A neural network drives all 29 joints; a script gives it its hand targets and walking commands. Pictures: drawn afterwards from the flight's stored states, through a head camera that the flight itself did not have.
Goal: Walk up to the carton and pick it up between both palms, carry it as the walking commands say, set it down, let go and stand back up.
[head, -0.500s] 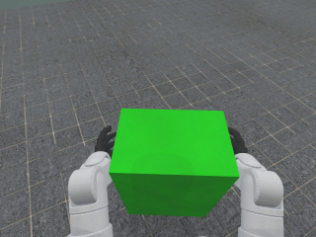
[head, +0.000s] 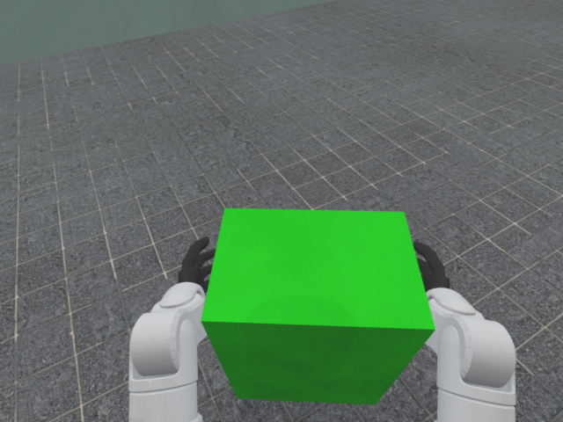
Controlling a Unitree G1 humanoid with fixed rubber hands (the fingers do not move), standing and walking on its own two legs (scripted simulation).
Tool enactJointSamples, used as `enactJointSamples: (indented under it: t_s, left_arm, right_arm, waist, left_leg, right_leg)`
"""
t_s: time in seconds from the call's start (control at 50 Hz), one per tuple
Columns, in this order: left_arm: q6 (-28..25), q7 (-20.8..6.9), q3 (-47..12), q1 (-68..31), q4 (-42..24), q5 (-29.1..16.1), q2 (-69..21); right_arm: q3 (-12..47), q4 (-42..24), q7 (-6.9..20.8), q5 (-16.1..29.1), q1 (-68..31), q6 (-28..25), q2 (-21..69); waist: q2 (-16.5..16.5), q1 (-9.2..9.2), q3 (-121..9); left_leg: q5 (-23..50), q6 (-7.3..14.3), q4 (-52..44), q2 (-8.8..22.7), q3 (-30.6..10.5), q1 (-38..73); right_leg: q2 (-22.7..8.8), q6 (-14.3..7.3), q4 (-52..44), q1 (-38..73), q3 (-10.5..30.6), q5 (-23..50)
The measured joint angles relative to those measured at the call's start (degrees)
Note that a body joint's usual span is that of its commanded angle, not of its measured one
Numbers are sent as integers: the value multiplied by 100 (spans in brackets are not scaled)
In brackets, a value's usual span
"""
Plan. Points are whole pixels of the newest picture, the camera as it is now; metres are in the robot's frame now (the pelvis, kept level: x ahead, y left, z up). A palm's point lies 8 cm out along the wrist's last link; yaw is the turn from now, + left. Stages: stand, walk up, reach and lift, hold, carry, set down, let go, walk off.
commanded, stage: carry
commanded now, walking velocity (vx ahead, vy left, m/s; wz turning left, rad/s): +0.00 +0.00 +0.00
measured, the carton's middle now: (308, 318) +0.25 -0.01 +0.04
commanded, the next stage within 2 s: none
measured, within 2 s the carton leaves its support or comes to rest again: neither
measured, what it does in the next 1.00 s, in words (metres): walks backwards: left foot, then right foot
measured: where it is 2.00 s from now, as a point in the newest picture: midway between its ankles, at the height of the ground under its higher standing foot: outside the picture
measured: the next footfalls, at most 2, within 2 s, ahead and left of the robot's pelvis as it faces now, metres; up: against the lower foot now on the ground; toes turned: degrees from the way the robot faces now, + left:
left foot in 0.34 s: -0.01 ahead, +0.16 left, +0.00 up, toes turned -4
right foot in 0.52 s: -0.04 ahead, -0.07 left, +0.00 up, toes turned -7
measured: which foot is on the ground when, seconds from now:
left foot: down 0.00-0.22, up 0.24-0.32, down 0.34-1.00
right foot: down 0.00-0.34, up 0.36-0.50, down 0.52-1.00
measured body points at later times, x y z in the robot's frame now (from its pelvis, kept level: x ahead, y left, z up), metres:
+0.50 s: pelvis -0.06 +0.08 -0.03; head -0.04 +0.11 +0.42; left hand +0.22 +0.20 +0.01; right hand +0.18 -0.11 +0.03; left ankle -0.05 +0.16 -0.73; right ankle -0.08 -0.09 -0.73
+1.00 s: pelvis -0.10 +0.07 +0.00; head -0.15 +0.09 +0.45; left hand +0.17 +0.23 +0.06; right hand +0.16 -0.09 +0.06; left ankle -0.05 +0.16 -0.73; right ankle -0.08 -0.06 -0.73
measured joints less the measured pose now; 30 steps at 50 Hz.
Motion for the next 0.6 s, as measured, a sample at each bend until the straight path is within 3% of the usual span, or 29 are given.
enactJointSamples:
  t_s: [0.04, 0.06, 0.08, 0.12, 0.14, 0.18, 0.2, 0.22, 0.24, 0.26, 0.28, 0.3, 0.32, 0.34, 0.36, 0.4, 0.44, 0.52, 0.56, 0.6]
  left_arm:
    - [30, 0, 35, -6, -67, 6, -1]
    - [65, -1, 71, -14, -138, 8, -2]
    - [102, -2, 105, 0, -220, 4, -1]
    - [187, -4, 169, 60, -331, -13, 2]
    - [221, -5, 175, 139, -349, -21, 7]
    - [245, -7, 87, 391, -279, -15, 18]
    - [234, -8, 15, 514, -144, 13, 20]
    - [240, -10, -96, 602, 8, 63, 19]
    - [293, -11, -236, 601, 114, 132, 22]
    - [401, 4, -303, 557, 82, 192, 19]
    - [506, 14, -276, 554, -95, 232, 20]
    - [565, 15, -178, 617, -346, 236, 15]
    - [585, -3, -45, 688, -631, 185, 6]
    - [502, -8, 75, 599, -667, 138, 10]
    - [270, -15, 175, 315, -291, 110, 46]
    - [-68, -24, 127, -68, 239, -19, 253]
    - [-126, -21, 62, 13, 36, -110, 197]
    - [-113, -24, -149, 288, -214, -35, -5]
    - [-178, -34, -289, 323, -216, 2, 12]
    - [-304, -59, -324, 319, -102, 39, 15]
  right_arm:
    - [15, 1, 2, -2, -64, 30, 3]
    - [48, -2, 2, 1, -85, 22, 5]
    - [97, -13, 3, 4, -75, 3, 4]
    - [214, -7, 4, -13, -16, -12, 1]
    - [270, 10, 4, -30, 44, 7, -3]
    - [317, 58, 5, -61, 224, 109, -8]
    - [288, 150, 8, -71, 308, 167, -8]
    - [209, 217, 10, -70, 395, 245, -7]
    - [91, 196, 13, -37, 505, 312, -3]
    - [28, 154, 18, 34, 600, 319, 6]
    - [82, 124, 19, 93, 634, 276, 9]
    - [225, 108, 27, 108, 621, 203, 5]
    - [380, 55, 28, 107, 563, 139, 5]
    - [419, 136, 36, 73, 343, 60, -2]
    - [312, 476, 96, -21, 12, -123, 1]
    - [258, 720, 70, -164, -140, -450, 20]
    - [339, 293, 79, -135, 203, -538, -1]
    - [201, -239, 77, 14, 673, -452, 12]
    - [108, -367, 77, 50, 683, -388, 12]
    - [54, -301, 77, 72, 653, -444, 8]
  waist:
    - [37, 83, -29]
    - [24, 141, -40]
    - [-5, 200, -72]
    - [-124, 281, -149]
    - [-209, 293, -223]
    - [-286, 255, -379]
    - [-258, 203, -439]
    - [-165, 130, -470]
    - [-109, 70, -460]
    - [-213, 206, -481]
    - [-390, 466, -490]
    - [-551, 697, -486]
    - [-657, 805, -398]
    - [-590, 780, -255]
    - [-471, 624, -132]
    - [-555, 432, 150]
    - [-657, 419, 403]
    - [-651, 168, 675]
    - [-483, -19, 792]
    - [-270, -163, 790]
  left_leg:
    - [-48, -447, 41, 32, 8, 27]
    - [-140, -519, 199, 66, 27, -10]
    - [-253, -499, 413, 104, 38, -75]
    - [-412, -171, 738, 129, 58, -132]
    - [-430, 10, 764, 95, 74, -122]
    - [-288, 66, 531, -5, 69, -26]
    - [-163, -195, 261, -62, 47, 81]
    - [-159, -834, 33, -85, 12, 165]
    - [-457, -1646, 523, -55, 78, -28]
    - [-1182, -1863, 1939, -25, -68, -508]
    - [-1809, -1658, 3320, 35, -373, -899]
    - [-2220, -1264, 4077, 155, -733, -1002]
    - [-2335, -887, 3898, 296, -1120, -722]
    - [-1851, -671, 3244, 502, -1528, -288]
    - [-2468, -375, 2997, 551, -1683, -118]
    - [-2650, 80, 3355, 378, -1625, -360]
    - [-2580, 282, 3358, 325, -1442, -389]
    - [-2250, 325, 2928, 218, -1279, -314]
    - [-2076, 370, 2694, 176, -1283, -233]
    - [-1875, 391, 2378, 174, -1322, -114]
  right_leg:
    - [-18, 76, -162, 119, -58, 167]
    - [-21, 137, -147, 138, -58, 252]
    - [-20, 203, -52, 123, -51, 266]
    - [-38, 282, 268, 75, -35, 83]
    - [-68, 244, 409, 40, -20, -159]
    - [-111, 71, 539, 11, -34, -535]
    - [-133, -27, 443, 71, -107, -725]
    - [-150, -126, 214, 203, -251, -803]
    - [-197, -180, -57, 331, -444, -671]
    - [-316, -198, 20, 156, -443, -595]
    - [-423, -149, 342, -211, -210, -544]
    - [-474, -40, 694, -597, 87, -543]
    - [-562, 44, 981, -863, 204, -500]
    - [-594, 117, 1313, -1048, 185, -513]
    - [-627, 193, 1721, -1234, 156, -665]
    - [-578, 255, 2348, -1532, 519, -1094]
    - [-352, 268, 2603, -1683, 776, -1178]
    - [57, 230, 2122, -1537, 679, -894]
    - [177, 150, 1675, -1380, 792, -10]
    - [156, 145, 1291, -1210, 718, 246]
